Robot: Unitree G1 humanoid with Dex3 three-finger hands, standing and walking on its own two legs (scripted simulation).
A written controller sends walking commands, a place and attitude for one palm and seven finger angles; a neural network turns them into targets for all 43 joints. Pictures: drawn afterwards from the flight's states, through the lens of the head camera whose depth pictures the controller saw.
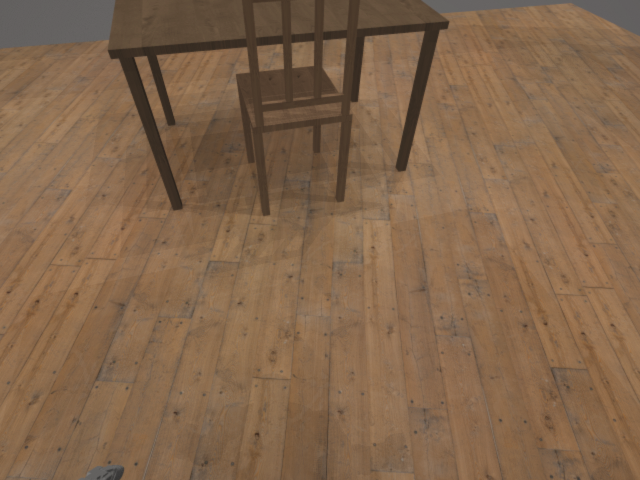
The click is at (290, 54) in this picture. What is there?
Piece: chair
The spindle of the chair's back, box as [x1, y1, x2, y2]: [281, 1, 292, 101]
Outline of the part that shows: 281,1 285,99 286,101 292,100 290,6 289,1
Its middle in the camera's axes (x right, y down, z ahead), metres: -0.11 -0.60 +1.26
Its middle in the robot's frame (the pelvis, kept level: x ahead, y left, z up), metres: +1.34 +0.17 -0.07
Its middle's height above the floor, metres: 0.70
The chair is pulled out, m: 0.00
